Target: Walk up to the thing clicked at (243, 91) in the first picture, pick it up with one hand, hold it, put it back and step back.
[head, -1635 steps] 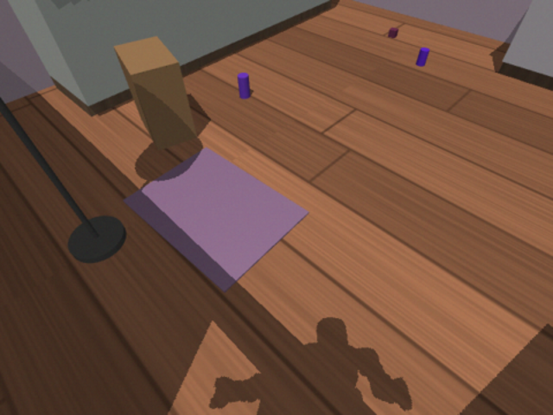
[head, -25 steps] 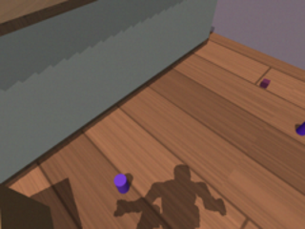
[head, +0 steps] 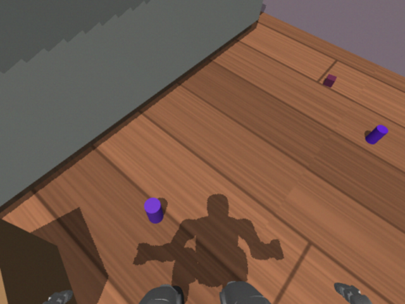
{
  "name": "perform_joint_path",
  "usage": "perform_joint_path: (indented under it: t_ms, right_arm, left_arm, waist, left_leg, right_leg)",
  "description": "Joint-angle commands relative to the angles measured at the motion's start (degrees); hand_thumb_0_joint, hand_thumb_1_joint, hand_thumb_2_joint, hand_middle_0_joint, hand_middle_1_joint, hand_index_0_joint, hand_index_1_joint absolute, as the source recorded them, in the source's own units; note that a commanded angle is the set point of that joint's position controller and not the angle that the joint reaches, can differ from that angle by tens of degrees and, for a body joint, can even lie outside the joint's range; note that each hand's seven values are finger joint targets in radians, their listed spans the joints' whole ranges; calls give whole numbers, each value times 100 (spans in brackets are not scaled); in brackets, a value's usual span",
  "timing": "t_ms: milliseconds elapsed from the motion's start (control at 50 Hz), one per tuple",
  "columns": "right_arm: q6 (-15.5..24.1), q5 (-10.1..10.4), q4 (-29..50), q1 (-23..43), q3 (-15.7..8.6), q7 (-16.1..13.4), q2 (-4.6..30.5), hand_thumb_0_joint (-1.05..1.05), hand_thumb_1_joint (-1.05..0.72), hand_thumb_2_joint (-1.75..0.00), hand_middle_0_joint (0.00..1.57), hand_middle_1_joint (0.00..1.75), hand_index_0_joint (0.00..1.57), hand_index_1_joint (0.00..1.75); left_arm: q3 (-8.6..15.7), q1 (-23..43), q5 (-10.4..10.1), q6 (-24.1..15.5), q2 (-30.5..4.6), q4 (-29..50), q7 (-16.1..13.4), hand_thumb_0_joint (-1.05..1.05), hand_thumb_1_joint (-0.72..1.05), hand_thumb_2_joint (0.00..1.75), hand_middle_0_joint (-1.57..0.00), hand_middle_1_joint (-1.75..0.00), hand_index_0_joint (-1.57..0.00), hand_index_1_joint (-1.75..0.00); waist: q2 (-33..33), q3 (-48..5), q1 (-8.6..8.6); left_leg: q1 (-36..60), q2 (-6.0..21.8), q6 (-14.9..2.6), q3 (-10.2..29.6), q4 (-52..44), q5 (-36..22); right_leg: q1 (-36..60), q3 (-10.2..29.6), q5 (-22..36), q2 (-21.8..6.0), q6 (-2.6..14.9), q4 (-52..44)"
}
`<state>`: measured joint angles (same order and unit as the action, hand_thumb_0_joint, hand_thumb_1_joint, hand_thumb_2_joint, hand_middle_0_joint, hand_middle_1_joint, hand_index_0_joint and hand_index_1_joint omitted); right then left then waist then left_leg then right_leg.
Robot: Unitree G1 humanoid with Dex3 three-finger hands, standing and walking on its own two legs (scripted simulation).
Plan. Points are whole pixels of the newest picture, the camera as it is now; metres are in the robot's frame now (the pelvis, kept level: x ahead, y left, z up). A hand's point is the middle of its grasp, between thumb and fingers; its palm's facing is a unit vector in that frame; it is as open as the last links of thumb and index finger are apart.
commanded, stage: step back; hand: left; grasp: from the side
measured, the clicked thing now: (154, 211) +0.52 +0.21 -0.69
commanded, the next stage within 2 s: none
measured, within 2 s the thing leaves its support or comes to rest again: neither
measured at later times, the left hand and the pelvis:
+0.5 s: hand out of the picture -0.02 +0.25 -0.14, palm faces +0.02 -0.91 -0.40, open 7.4 cm; pelvis -0.14 -0.02 -0.01, yaw +3 degrees
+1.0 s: hand out of the picture -0.22 +0.20 -0.15, palm faces -0.03 -0.91 -0.41, open 7.4 cm; pelvis -0.29 -0.07 -0.01, yaw -1 degrees
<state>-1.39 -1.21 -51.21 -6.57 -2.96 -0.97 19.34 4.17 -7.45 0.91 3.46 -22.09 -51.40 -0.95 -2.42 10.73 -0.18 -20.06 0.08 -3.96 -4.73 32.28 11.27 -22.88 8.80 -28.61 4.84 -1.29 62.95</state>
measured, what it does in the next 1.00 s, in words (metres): walks backwards: right foot, then left foot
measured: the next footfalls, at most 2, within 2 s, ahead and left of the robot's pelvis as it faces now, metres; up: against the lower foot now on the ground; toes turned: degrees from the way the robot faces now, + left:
right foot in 0.14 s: -0.04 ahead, -0.14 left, +0.00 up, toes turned +1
left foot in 0.52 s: -0.13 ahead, +0.09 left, +0.00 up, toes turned +0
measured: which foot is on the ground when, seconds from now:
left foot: down 0.00-0.20, up 0.22-0.50, down 0.52-0.94, up 0.96-1.00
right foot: up 0.00-0.12, down 0.14-0.54, up 0.56-0.88, down 0.90-1.00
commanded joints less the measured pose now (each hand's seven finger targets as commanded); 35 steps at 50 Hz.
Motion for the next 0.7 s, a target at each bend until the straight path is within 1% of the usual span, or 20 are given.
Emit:
perform_joint_path:
  t_ms: [0,120,140,160,180,200,260,280,340,400,440,480,500,520,540,560,580,600,620,680]
  right_arm:
    - [110,-46,453,-263,-446,-77,1633,0,-90,-90,20,30,20,30]
    - [-29,-1,670,312,-449,4,1730,0,-90,-90,20,30,20,30]
    - [-48,35,670,220,-395,17,1548,0,-90,-90,20,30,20,30]
    - [-39,58,703,138,-310,30,1267,0,-90,-90,20,30,20,30]
    - [-65,62,666,492,-391,-52,1340,0,-90,-90,20,30,20,30]
    - [-57,40,573,209,-472,-75,1535,0,-90,-90,20,30,20,30]
    - [-40,151,254,-367,-325,-36,1291,0,-90,-90,20,30,20,30]
    - [-16,160,267,-430,-253,-70,1225,0,-90,-90,20,30,20,30]
    - [44,178,426,-327,-173,-104,1283,0,-90,-90,20,30,20,30]
    - [118,97,535,-329,-161,-117,1202,0,-90,-90,20,30,20,30]
    - [167,63,465,-589,-181,-111,1168,0,-90,-90,20,30,20,30]
    - [198,-15,336,-850,-271,-100,1260,0,-90,-90,20,30,20,30]
    - [208,-98,394,-754,-382,-92,1644,0,-90,-90,20,30,20,30]
    - [195,-148,503,-510,-472,-61,2099,0,-90,-90,20,30,20,30]
    - [193,-111,582,-554,-532,-41,2443,0,-90,-90,20,30,20,30]
    - [216,-112,550,-427,-513,-75,2227,0,-90,-90,20,30,20,30]
    - [227,-113,576,-291,-434,-100,1984,0,-90,-90,20,30,20,30]
    - [226,-127,655,46,-349,-112,1738,0,-90,-90,20,30,20,30]
    - [223,-82,703,88,-335,-128,1635,0,-90,-90,20,30,20,30]
    - [207,-49,682,-252,-355,-110,1499,0,-90,-90,20,30,20,30]
  left_arm:
    - [325,-250,10,-133,-972,482,-42,0,90,90,-20,-30,-20,-30]
    - [403,-1477,70,-165,-947,42,86,0,90,90,-20,-30,-20,-30]
    - [460,-1430,159,-191,-1160,106,79,0,90,90,-20,-30,-20,-30]
    - [549,-1037,208,-224,-1509,348,77,0,90,90,-20,-30,-20,-30]
    - [629,-433,221,-197,-2050,603,58,0,90,90,-20,-30,-20,-30]
    - [627,115,228,-249,-1986,841,12,0,90,90,-20,-30,-20,-30]
    - [436,525,159,-304,-1187,959,-40,0,90,90,-20,-30,-20,-30]
    - [447,386,153,-293,-1150,957,-38,0,90,90,-20,-30,-20,-30]
    - [420,-185,173,-261,-1085,1009,-53,0,90,90,-20,-30,-20,-30]
    - [419,-408,135,-188,-1072,1034,-97,0,90,90,-20,-30,-20,-30]
    - [393,-362,65,-126,-1130,1074,-74,0,90,90,-20,-30,-20,-30]
    - [321,-203,-8,-32,-1128,1141,-29,0,90,90,-20,-30,-20,-30]
    - [272,-364,-17,-1,-939,1180,-14,0,90,90,-20,-30,-20,-30]
    - [253,-363,-47,-3,-758,1215,-9,0,90,90,-20,-30,-20,-30]
    - [388,135,5,-10,-1021,1257,-103,0,90,90,-20,-30,-20,-30]
    - [407,262,44,-12,-1139,1188,-114,0,90,90,-20,-30,-20,-30]
    - [403,289,17,-5,-1086,1131,-79,0,90,90,-20,-30,-20,-30]
    - [377,-89,-55,-19,-1003,1034,-55,0,90,90,-20,-30,-20,-30]
    - [384,-333,-60,-31,-1011,959,-48,0,90,90,-20,-30,-20,-30]
    - [415,-276,3,-66,-968,919,-43,0,90,90,-20,-30,-20,-30]
  waist:
    - [966,-1440,-185]
    - [1007,-1714,286]
    - [362,-1513,270]
    - [-821,-1127,152]
    - [-1556,-715,391]
    - [-1463,-432,146]
    - [-511,-564,-285]
    - [-593,-769,-200]
    - [-634,-1100,196]
    - [-871,-1451,306]
    - [-937,-1573,201]
    - [-636,-1600,67]
    - [235,-1587,177]
    - [1454,-1415,221]
    - [1682,-1323,-244]
    - [1298,-1054,-202]
    - [1036,-966,-138]
    - [867,-1058,158]
    - [899,-1083,275]
    - [851,-1135,46]
  left_leg:
    - [1654,1766,-1120,1813,-669,-1863]
    - [173,1352,-388,1394,-483,270]
    - [-404,1006,-78,1189,24,932]
    - [-1286,104,331,724,1054,1733]
    - [-842,-582,488,909,2640,2344]
    - [-431,-310,494,1378,3446,2152]
    - [-678,-893,432,1441,3710,1395]
    - [-811,-911,456,1341,3687,1311]
    - [-1063,-625,552,1107,2664,1565]
    - [-895,-189,504,894,1154,1749]
    - [-276,-116,385,681,-75,1172]
    - [649,-44,317,707,-1166,-466]
    - [1207,748,101,1815,-1123,-1144]
    - [1570,1792,-469,3197,-1185,-2070]
    - [649,2396,-1273,3767,-1232,-2307]
    - [259,2321,-1340,3593,-1259,-2060]
    - [261,1925,-1159,2763,-1094,-2425]
    - [715,1457,-868,2036,-845,-2794]
    - [946,1307,-750,1741,-704,-2835]
    - [1340,1231,-854,1768,-618,-2446]
  right_leg:
    - [-187,-210,-158,-341,-62,-960]
    - [1563,-724,1208,-389,343,-3369]
    - [1538,141,706,-822,568,-3853]
    - [1336,1811,285,-1810,1011,-4461]
    - [-252,2615,240,-2729,1880,-4992]
    - [-879,2690,586,-2874,1984,-5011]
    - [59,337,3034,-1562,1107,-4164]
    - [474,201,3165,-1414,1007,-4040]
    - [1686,311,3431,-1519,1211,-3658]
    - [2566,413,4079,-1788,1291,-3243]
    - [2431,293,4251,-1709,1167,-2798]
    - [1658,97,3627,-1468,839,-2417]
    - [654,-115,2383,-1035,547,-2006]
    - [-572,-603,-60,-104,286,-1094]
    - [-253,-60,-992,-15,174,-162]
    - [-172,261,-777,-86,190,446]
    - [-197,400,-504,21,230,776]
    - [-504,441,-201,146,253,954]
    - [-702,368,1,183,255,987]
    - [-672,222,83,126,14,651]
